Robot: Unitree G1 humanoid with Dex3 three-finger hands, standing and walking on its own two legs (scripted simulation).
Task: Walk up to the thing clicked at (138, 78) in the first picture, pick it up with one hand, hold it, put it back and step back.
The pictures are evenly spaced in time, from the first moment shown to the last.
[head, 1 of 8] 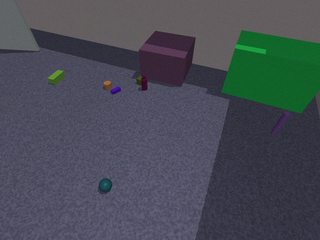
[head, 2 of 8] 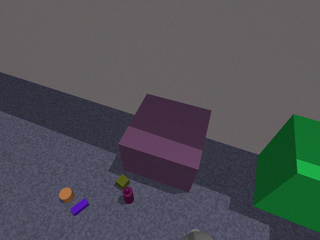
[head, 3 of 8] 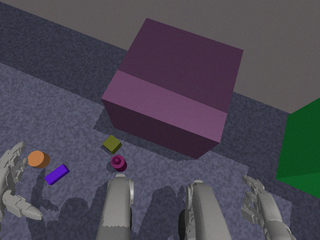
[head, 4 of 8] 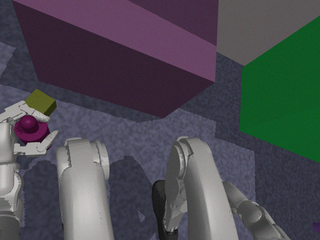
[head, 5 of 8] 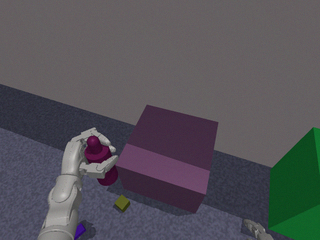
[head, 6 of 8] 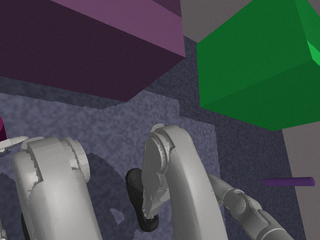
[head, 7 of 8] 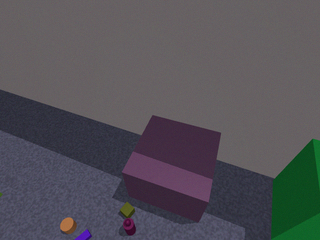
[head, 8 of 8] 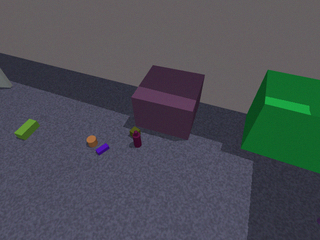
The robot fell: no
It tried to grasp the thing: yes
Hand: left
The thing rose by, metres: 0.00
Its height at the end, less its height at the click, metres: +0.00
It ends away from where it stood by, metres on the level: 0.00
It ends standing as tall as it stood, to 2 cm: yes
